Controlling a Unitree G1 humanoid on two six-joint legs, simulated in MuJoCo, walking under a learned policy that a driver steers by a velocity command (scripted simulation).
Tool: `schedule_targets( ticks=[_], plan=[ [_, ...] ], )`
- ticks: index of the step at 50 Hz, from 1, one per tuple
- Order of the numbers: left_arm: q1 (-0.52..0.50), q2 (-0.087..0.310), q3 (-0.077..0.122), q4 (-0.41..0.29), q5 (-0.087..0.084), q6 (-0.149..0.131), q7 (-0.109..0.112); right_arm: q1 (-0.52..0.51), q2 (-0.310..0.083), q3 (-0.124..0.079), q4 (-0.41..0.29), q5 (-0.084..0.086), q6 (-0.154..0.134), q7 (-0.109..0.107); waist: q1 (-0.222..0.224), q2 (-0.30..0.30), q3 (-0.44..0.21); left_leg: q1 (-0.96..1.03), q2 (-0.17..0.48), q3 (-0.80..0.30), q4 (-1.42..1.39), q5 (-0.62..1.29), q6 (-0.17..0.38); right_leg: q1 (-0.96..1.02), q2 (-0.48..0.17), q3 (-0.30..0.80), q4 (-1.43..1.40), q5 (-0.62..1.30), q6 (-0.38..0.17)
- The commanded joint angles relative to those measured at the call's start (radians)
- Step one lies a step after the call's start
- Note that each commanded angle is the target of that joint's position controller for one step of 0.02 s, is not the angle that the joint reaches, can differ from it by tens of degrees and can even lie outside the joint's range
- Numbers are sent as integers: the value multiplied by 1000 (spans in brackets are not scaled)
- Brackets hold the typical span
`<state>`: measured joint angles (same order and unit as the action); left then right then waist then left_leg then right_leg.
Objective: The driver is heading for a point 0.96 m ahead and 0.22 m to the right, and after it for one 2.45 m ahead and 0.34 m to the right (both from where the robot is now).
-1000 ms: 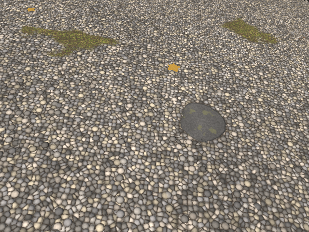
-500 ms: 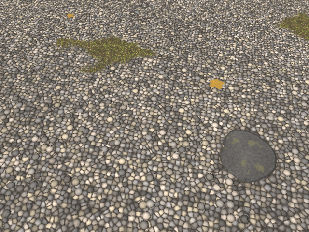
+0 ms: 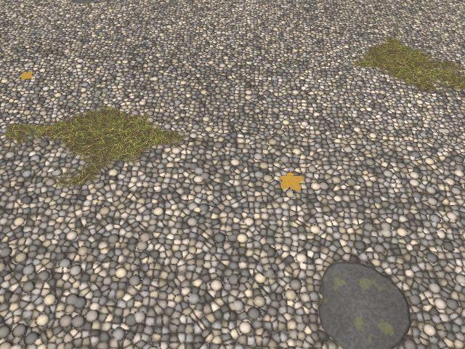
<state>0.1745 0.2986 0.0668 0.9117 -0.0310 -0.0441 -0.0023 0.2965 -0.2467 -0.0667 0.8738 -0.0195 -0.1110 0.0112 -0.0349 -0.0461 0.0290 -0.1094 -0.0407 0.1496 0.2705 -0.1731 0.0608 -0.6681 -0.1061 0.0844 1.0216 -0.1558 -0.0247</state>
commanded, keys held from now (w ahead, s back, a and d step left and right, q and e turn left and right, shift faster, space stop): w+e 0.52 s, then w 0.48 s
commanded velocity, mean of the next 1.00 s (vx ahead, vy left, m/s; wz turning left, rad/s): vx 0.50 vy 0.00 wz -0.38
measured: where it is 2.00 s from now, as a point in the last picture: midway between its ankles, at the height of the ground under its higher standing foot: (321, 182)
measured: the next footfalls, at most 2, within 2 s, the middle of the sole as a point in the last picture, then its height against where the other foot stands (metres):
right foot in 0.28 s outside the picture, level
left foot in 0.76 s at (245, 293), level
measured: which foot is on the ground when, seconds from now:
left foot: down 0.00-0.28, up 0.30-0.74, down 0.76-1.00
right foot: up 0.00-0.26, down 0.28-0.78, up 0.80-1.00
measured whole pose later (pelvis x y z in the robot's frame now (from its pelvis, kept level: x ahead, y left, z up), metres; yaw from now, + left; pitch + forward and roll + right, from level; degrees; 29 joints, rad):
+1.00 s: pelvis +0.58 -0.11 +0.00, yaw -24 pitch +2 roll +1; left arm 0.22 0.29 0.06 0.74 -0.01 -0.06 0.00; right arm 0.32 -0.25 -0.05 0.81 0.00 -0.10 0.03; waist -0.04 -0.04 0.02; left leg -0.20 -0.06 0.03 0.34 -0.17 0.06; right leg -0.59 -0.07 0.05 1.03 -0.29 -0.01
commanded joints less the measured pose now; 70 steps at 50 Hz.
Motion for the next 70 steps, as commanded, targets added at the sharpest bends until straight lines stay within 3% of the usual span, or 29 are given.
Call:
schedule_targets(
  ticks=[1, 9, 11, 13, 14, 15, 16, 17, 20, 23, 28, 33, 36, 38, 39, 40, 41, 43, 46, 50, 51, 55, 62, 64, 65, 66, 67, 68, 70],
  plan=[
    [4, 30, 8, -48, 9, -6, -11, -69, -134, -28, -62, -1, -17, -18, 34, 101, 12, -16, 269, -84, -167, 226, 114, -15, -20, 21, -139, 177, 10],
    [-211, 13, -8, -172, 12, -11, -59, 32, -184, -47, -15, 29, 31, -36, -31, 86, 70, 218, 334, 33, -67, 413, 84, -61, 23, -123, -385, 113, -39],
    [-167, 42, 8, -185, 7, -8, -67, 5, -211, -55, -27, 34, 47, -43, 14, 125, 17, 247, 337, 60, 55, 746, 62, 48, 83, -184, -386, 12, -75],
    [46, 114, 50, -146, 0, -5, -60, -30, -230, -57, -41, 39, 65, -51, 141, 138, -107, 188, 299, 92, 357, 933, 21, 345, 168, -222, -434, -1, -131],
    [216, 192, 88, -107, 2, 3, -41, -31, -221, -50, -56, 31, 60, -55, 217, 77, -199, -15, 257, 95, 633, 709, -25, 646, 127, -98, -477, 29, -179],
    [234, 295, 106, -101, -5, 7, -24, 45, -67, -7, -101, -7, 35, -39, 113, -192, -257, -461, 69, 47, 987, -244, -94, 970, -126, 408, -524, -34, -335],
    [253, 268, 89, -135, 11, -7, -29, 1, -95, 1, -129, 32, -14, -23, 140, -136, -417, -635, -22, -208, 1169, -448, -90, 1105, -240, 792, -699, -163, -443],
    [230, 199, 72, -133, 18, -17, -29, -103, -149, -11, -155, 70, -42, -11, 170, -66, -303, -737, 43, -257, 1163, -359, -64, 1054, -212, 656, -729, -121, -381],
    [45, 85, 39, -179, 16, -31, -26, -126, -170, -25, -148, 19, -45, -24, 52, 48, -106, -575, 150, -243, 923, -181, -55, 642, -94, 341, -749, 147, -294],
    [45, 110, 43, -193, 16, -32, -11, -112, -139, -24, -163, 7, -10, -24, 15, 37, -72, -504, 158, -220, 789, -141, -94, 497, -64, 261, -793, 279, -295],
    [111, 136, 50, -184, 8, -19, 16, -272, -80, 2, -214, 8, -3, -15, 77, -15, -37, -434, 96, -175, 401, 206, -125, 410, 34, 119, -786, 239, -212],
    [212, 120, 40, -147, 9, -13, 14, -376, -107, 1, -253, 24, -20, 13, 134, -41, -16, -429, 72, -183, 242, 262, -84, 541, -35, 195, -722, 142, -189],
    [212, 136, 44, -140, 16, -5, 17, -332, -140, -10, -253, 25, -30, 19, 97, -73, -14, -399, 59, -172, 205, 133, -33, 638, -82, 244, -647, 266, -167],
    [175, 109, 32, -157, 21, -4, 14, -123, -192, -37, -205, 10, -37, 12, -12, -54, -151, -90, 77, -178, 194, 187, 39, 594, -5, 180, -407, 483, -123],
    [204, 69, 14, -179, 38, -9, 15, 39, -255, -52, -189, -1, -36, 9, -59, 69, -307, 216, 250, -382, 244, 229, 128, 398, 81, 113, -113, 262, -79],
    [338, 8, -4, -171, 9, -24, 12, 126, -286, -66, -138, 8, -22, 21, -20, 382, -409, 482, 429, -824, 115, -17, 266, 64, 213, 51, 194, -373, -15],
    [279, 97, 9, -164, -3, -30, 9, 124, -195, -42, -142, 36, -18, 23, -52, 263, -322, 455, 418, -888, 52, -245, 233, -67, 159, 116, 291, -412, -19],
    [91, 118, 14, -210, 5, -36, 6, -7, -149, -21, -163, 23, -3, 17, -37, 84, -95, 183, 347, -641, 9, -124, 177, -93, 73, 40, 262, -245, -18],
    [107, 74, 17, -210, 18, -31, 2, -55, -110, -6, -159, 10, -7, 18, 30, 129, -55, 11, 266, -478, -51, 108, 171, 15, 10, 13, 118, -164, -5],
    [36, 27, 0, -236, 27, -22, 3, -27, -161, -20, -133, 24, -7, 8, 26, 120, -37, -32, 258, -363, -107, 239, 189, -1, -12, -27, -83, -64, 29],
    [119, -40, -47, -191, 176, -31, -43, 9, -84, 2, -149, -61, -34, 17, 11, 130, -65, -24, 224, -318, -129, 107, 220, 3, 13, -52, -109, 16, 48],
    [-50, 12, -42, -239, 117, -29, -73, 60, -137, -4, -122, -47, -29, 53, -27, 98, 4, -79, 232, -271, -119, 89, 208, 47, 23, -74, -310, 157, 30],
    [-169, 63, -44, -303, 88, -48, -48, 109, -175, 2, -57, -38, -8, 56, -9, 109, 22, 108, 290, -293, -20, 264, 159, 157, 81, -108, -513, 141, -64],
    [0, 140, -12, -268, 66, -68, -41, 79, -173, 5, -53, -52, -13, 61, 94, 73, -101, -54, 174, -209, 210, 472, 67, 559, 91, -112, -455, 222, -140],
    [218, 190, -9, -219, 75, -68, -36, 223, -41, 43, -72, -64, -27, 57, 103, -132, -403, -301, 30, -162, 540, 175, -10, 1059, -132, 151, -431, 381, -337],
    [429, 158, -16, -175, 87, -55, -27, 259, -7, 63, -69, -64, -37, 77, 176, -203, -535, -544, -73, -191, 782, -419, -34, 1287, -337, 572, -620, 171, -435],
    [477, 135, -11, -125, 104, -65, -19, 42, -76, 33, -88, -40, -32, 77, 234, -76, -215, -707, -2, -286, 944, -347, 6, 1052, -269, 519, -713, -105, -278],
    [354, 126, -9, -125, 86, -69, -12, 6, -77, 28, -84, -30, -35, 54, 170, -79, -49, -732, 64, -264, 975, -241, 24, 824, -250, 370, -751, -223, -223],
    [224, 13, -44, -141, 77, -61, 7, 27, -52, 43, -77, -60, -27, 31, 83, -41, -61, -603, 142, -257, 924, -125, 33, 636, -220, 220, -799, -28, -218]
  ],
)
